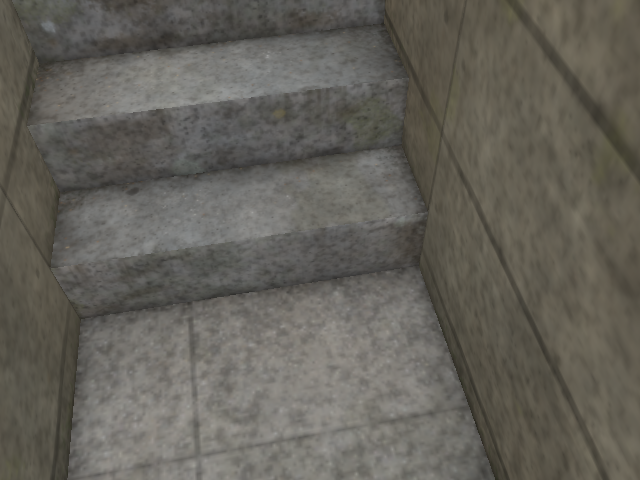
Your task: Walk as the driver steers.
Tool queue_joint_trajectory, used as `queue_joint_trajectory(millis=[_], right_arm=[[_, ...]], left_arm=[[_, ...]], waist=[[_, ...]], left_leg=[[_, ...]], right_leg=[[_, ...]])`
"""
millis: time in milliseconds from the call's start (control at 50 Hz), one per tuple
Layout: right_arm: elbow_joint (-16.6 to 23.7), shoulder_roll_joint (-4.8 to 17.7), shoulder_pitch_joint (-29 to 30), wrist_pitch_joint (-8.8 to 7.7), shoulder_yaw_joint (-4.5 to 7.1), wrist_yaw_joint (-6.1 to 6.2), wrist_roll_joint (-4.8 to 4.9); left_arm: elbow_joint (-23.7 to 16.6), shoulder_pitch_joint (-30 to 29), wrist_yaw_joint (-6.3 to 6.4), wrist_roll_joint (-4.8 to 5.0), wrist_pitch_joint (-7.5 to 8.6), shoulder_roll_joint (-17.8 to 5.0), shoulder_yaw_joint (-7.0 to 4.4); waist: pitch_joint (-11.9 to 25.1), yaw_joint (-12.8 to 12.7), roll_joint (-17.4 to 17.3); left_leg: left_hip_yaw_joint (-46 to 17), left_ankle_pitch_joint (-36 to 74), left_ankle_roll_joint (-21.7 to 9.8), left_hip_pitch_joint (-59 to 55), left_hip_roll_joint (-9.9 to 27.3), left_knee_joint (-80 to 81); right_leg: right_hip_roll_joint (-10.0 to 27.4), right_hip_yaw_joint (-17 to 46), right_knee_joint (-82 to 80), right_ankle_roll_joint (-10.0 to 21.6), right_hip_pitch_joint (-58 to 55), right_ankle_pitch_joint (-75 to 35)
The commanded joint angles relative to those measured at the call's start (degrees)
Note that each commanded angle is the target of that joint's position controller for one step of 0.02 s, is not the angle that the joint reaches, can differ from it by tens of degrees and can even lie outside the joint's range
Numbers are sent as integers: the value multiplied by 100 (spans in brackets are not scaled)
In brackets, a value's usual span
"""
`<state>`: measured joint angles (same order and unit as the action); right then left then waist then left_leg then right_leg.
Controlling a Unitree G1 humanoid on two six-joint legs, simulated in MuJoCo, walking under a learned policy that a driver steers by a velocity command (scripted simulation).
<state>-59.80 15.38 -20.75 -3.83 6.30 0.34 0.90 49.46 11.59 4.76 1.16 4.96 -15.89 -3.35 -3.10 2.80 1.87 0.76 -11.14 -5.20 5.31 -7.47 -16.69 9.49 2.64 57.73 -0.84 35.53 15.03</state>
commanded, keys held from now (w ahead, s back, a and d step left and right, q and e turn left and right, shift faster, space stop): w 0.18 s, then w+q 0.50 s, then w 0.32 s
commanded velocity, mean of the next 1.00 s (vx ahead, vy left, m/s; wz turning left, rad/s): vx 0.50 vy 0.00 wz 0.26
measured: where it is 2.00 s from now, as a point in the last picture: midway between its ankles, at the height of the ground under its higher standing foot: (179, 112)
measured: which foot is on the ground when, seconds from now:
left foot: down 0.00-0.20, up 0.22-0.68, down 0.70-1.00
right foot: up 0.00-0.18, down 0.20-0.72, up 0.74-1.00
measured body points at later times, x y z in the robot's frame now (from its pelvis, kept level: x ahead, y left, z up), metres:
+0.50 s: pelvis +0.30 -0.01 +0.01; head +0.33 -0.03 +0.46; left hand +0.24 +0.28 -0.11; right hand +0.49 -0.23 -0.12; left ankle +0.40 +0.18 -0.66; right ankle +0.28 -0.14 -0.74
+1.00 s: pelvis +0.59 +0.16 +0.01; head +0.62 +0.19 +0.46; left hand +0.62 +0.42 -0.14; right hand +0.65 -0.11 -0.11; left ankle +0.56 +0.18 -0.74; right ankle +0.73 +0.00 -0.67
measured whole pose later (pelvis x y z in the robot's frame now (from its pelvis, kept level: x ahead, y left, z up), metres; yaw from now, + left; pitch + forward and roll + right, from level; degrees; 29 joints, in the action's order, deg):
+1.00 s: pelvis +0.59 +0.16 +0.01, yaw +18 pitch +1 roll -2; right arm -50.8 13.1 -23.4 -4.3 2.9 2.3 -0.1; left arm 55.8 8.7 -1.7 -2.0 4.0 -14.8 -1.6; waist -4.4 3.7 1.1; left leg -3.1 -7.6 -7.1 5.6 -6.2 -12.9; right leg 4.6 1.2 50.4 4.3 34.4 3.8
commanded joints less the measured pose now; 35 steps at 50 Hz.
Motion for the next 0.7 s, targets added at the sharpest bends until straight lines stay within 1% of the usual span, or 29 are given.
queue_joint_trajectory(millis=[20,60,80,120,140,160,180,200,220,240,260,280,300,320,340,360,400,440,480,520,540,560,580,600,620,640,660,680,700], right_arm=[[397,787,315,-64,111,70,83],[437,783,167,-16,118,84,101],[375,712,38,13,78,103,87],[282,763,-161,128,54,144,93],[233,855,-215,161,58,159,88],[355,736,-116,201,4,128,-42],[370,777,20,246,-19,103,-79],[441,710,159,266,-84,61,-66],[697,344,222,286,-189,119,-83],[672,-57,-284,185,-295,167,17],[574,146,-320,67,-249,151,201],[718,390,-3,-21,-195,165,275],[886,402,656,-46,-298,3,-295],[990,362,850,39,-338,-85,-378],[1066,269,974,159,-391,-154,-373],[1066,216,895,279,-411,-193,-385],[1292,-29,1076,429,-500,-227,-355],[1331,18,1147,436,-509,-272,-275],[1575,31,1606,366,-507,-359,-337],[1863,53,2213,354,-505,-450,-361],[1952,58,2350,365,-514,-503,-362],[2039,93,2422,381,-474,-569,-375],[2042,170,2410,449,-446,-510,-366],[2079,122,2475,462,-457,-486,-366],[2119,240,2495,501,-412,-460,-385],[2096,326,2382,492,-367,-426,-415],[2021,355,1959,462,-323,-392,-468],[1817,390,1256,377,-293,-347,-507],[1470,513,363,256,-169,-290,-640]], left_arm=[[-169,-70,-76,5,-8,-259,43],[-183,-531,-179,85,45,-202,111],[-148,-640,-252,100,52,-245,126],[-178,-853,-301,48,82,-339,134],[-172,-796,-313,1,99,-390,117],[-110,-456,-292,33,130,-600,39],[68,166,-275,13,128,-784,-84],[281,977,-281,-9,91,-1023,-220],[553,1995,-281,-212,94,-1646,-414],[758,2363,-424,-261,170,-1700,-451],[758,2060,-440,-165,285,-1240,-318],[618,1501,-451,-135,357,-994,-236],[376,619,-249,-338,273,-767,-144],[429,571,-125,-345,244,-517,-62],[532,742,-63,-293,232,-406,0],[613,801,-31,-202,219,-489,0],[802,1207,-98,-91,314,-595,-32],[725,1133,-147,-163,256,-707,-95],[670,1151,-199,-179,228,-761,-123],[627,1131,-186,-122,209,-687,-108],[597,1102,-177,-53,235,-662,-89],[508,1016,-180,-49,218,-549,-55],[411,983,-161,-145,330,-785,-79],[413,1064,-183,-67,385,-928,-134],[456,1080,-166,-79,363,-931,-137],[457,1077,-157,-74,332,-960,-141],[416,1091,-149,-73,326,-1090,-197],[404,1009,-240,-33,325,-1240,-260],[403,1017,-301,-67,274,-1162,-230]], waist=[[-553,-196,-390],[-682,-18,-384],[-676,70,-400],[-570,123,-481],[-494,-23,-515],[-223,-161,-547],[250,-559,-525],[817,-969,-584],[1538,-1117,334],[2127,-939,1427],[1840,-742,710],[1176,-720,385],[224,-351,140],[124,-344,189],[188,-328,240],[268,-326,279],[252,-279,376],[79,-321,653],[-213,-385,800],[-444,-494,627],[-433,-463,646],[-493,-397,483],[-497,-414,388],[-482,-469,494],[-510,-482,549],[-468,-422,514],[-293,-201,556],[145,169,419],[662,580,137]], left_leg=[[-1227,-24,-800,574,1523,1141],[-914,411,-719,589,1347,1148],[-835,762,-721,383,1336,1106],[-840,1358,-689,-180,1464,931],[-850,1971,-682,-460,1581,723],[-754,2839,-565,-777,1543,294],[-607,3705,-430,-931,1448,-517],[-468,3777,-194,-574,1160,-1722],[-281,2498,223,856,555,-3614],[-848,-1823,384,2073,-177,-5196],[-1436,-1991,345,2761,155,-6063],[-1259,-1426,342,3058,450,-6266],[-1005,-366,-3,3081,824,-5314],[-970,0,-49,2928,908,-4945],[-915,161,-49,2894,938,-4855],[-897,276,69,2865,919,-4850],[-819,296,187,3173,980,-4758],[-730,489,199,3406,1075,-4266],[-511,645,315,3531,1020,-3921],[-386,1285,333,3573,1081,-3294],[-288,1507,315,3312,1070,-2990],[-70,1550,291,2958,1057,-2658],[75,1456,316,2345,1041,-2338],[143,1569,215,2122,1013,-2111],[217,1469,110,2141,1003,-2105],[263,1133,-23,2091,912,-2024],[307,716,-132,1883,758,-2015],[414,279,-292,1211,500,-1990],[329,-90,-411,339,255,-1754]], right_leg=[[22,-17,-1277,-86,-91,-790],[-181,-260,-1995,-112,-476,-1241],[-240,-403,-2209,-100,-573,-1414],[-371,-490,-2512,-34,-673,-1138],[-448,-500,-2626,67,-766,-871],[-570,-517,-2760,193,-1192,-862],[-826,-664,-2965,329,-1921,-798],[-837,-637,-3058,479,-3079,-969],[450,1254,-3221,970,-4619,-1026],[1567,3616,-3990,1715,-5533,-434],[1588,3729,-4194,1596,-5383,607],[1463,2904,-4302,1361,-4865,239],[1091,1780,-4618,981,-3499,-24],[934,1314,-4799,804,-3395,-403],[826,934,-4869,668,-3433,-794],[784,603,-4800,580,-3500,-1274],[827,120,-4731,666,-3602,-2030],[774,-226,-4946,737,-3414,-1441],[683,-544,-5086,713,-3190,-1070],[672,-916,-5172,638,-3150,-1075],[666,-1134,-5211,582,-3035,-1224],[607,-1432,-5117,468,-2835,-1403],[562,-1502,-5232,466,-2508,-910],[635,-1534,-5348,524,-2544,-495],[692,-1600,-5156,546,-2791,-636],[720,-1679,-4732,561,-3068,-1514],[793,-1712,-3969,554,-3220,-2795],[753,-1718,-2839,593,-3215,-3795],[662,-1805,-1434,604,-2974,-3849]])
